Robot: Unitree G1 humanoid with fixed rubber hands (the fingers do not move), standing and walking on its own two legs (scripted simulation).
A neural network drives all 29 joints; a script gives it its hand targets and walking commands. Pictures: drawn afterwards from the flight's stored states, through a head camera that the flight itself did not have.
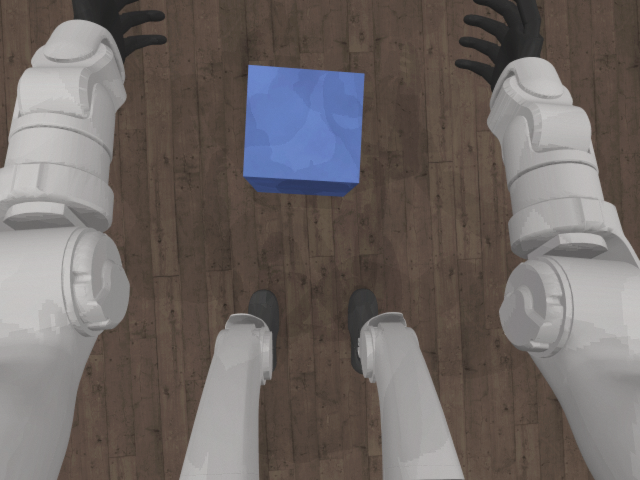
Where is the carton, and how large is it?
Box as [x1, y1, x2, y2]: [243, 65, 364, 196]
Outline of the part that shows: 248,65 243,176 257,191 343,196 358,183 364,73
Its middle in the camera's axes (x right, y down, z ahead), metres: -0.04 -0.21 +0.83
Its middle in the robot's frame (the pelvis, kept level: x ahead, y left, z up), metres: +0.57 +0.02 -0.53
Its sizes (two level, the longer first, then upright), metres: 0.210 0.200 0.250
